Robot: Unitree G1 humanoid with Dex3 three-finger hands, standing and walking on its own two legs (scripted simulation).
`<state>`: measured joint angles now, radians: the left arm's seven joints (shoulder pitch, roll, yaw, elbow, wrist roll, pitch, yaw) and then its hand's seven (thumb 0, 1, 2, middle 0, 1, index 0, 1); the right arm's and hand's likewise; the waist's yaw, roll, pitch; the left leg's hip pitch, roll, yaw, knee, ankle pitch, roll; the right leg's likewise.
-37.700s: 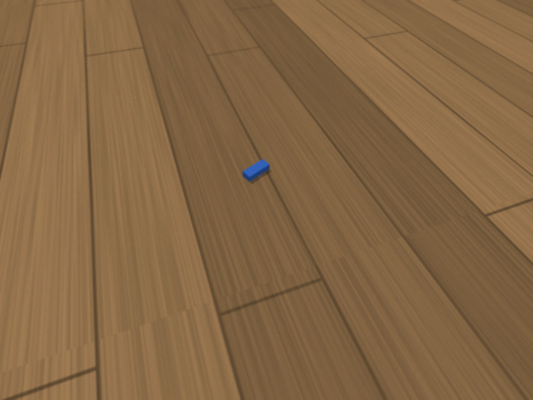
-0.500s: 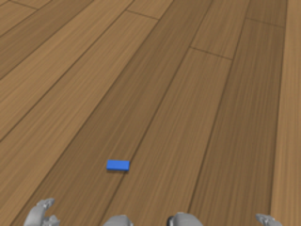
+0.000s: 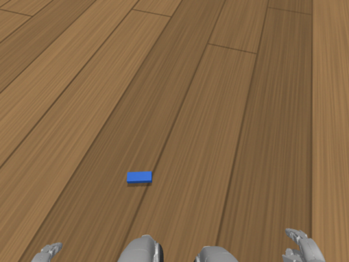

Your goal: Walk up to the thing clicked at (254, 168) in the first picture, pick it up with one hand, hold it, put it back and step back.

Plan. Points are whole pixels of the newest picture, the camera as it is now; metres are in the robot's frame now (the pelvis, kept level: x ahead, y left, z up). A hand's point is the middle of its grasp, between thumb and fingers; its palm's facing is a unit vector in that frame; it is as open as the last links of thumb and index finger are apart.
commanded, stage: step back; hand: left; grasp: from above
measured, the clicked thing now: (139, 177) +0.56 +0.21 -0.73
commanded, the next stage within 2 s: none
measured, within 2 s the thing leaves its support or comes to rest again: neither
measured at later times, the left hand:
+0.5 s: hand out of the picture -0.04 +0.28 -0.14, palm faces +0.06 -0.94 -0.33, open 7.4 cm
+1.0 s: hand out of the picture -0.22 +0.24 -0.11, palm faces +0.01 -0.90 -0.43, open 7.4 cm
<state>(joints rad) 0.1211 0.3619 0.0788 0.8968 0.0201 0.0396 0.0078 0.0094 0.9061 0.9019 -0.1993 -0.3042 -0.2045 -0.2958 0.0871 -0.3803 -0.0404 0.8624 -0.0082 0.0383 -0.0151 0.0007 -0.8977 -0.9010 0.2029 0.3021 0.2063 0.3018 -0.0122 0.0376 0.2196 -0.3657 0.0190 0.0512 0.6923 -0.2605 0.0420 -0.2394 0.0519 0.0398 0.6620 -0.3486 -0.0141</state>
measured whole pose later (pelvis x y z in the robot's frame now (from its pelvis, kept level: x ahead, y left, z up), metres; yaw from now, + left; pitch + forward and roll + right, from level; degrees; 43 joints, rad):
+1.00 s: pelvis -0.31 -0.04 +0.01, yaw +0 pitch -1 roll +2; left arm 0.20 0.35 0.08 0.81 0.04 0.06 0.00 0.01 0.90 0.90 -0.20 -0.31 -0.21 -0.30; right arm 0.20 -0.42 -0.05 0.86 0.00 0.04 -0.04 0.00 -0.90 -0.90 0.20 0.30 0.20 0.30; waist 0.02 0.02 0.13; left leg -0.45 -0.11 -0.12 1.11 -0.47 -0.01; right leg -0.31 -0.02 0.03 0.61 -0.28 -0.01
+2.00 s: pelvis -0.50 -0.07 +0.02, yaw +3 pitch -2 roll +0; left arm 0.19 0.41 0.08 0.94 0.02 -0.01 -0.01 0.01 0.91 0.90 -0.20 -0.30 -0.20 -0.30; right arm 0.29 -0.35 -0.05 0.96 -0.03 -0.04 0.02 0.00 -0.90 -0.90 0.20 0.30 0.21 0.30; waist 0.00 -0.02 0.08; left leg -0.19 -0.01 -0.04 0.52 -0.30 0.01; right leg -0.38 -0.04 0.00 0.87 -0.46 -0.03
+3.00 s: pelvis -0.45 -0.07 +0.03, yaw +6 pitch -3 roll +0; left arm 0.07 0.35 -0.01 1.13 0.01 -0.03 0.00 0.01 0.91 0.90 -0.20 -0.30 -0.21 -0.30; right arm 0.03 -0.34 -0.01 1.10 0.00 -0.01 0.01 0.00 -0.90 -0.90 0.20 0.30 0.20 0.30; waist 0.02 -0.01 0.06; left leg -0.07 0.01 -0.01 0.34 -0.22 -0.02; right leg -0.13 -0.05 -0.04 0.34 -0.16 0.03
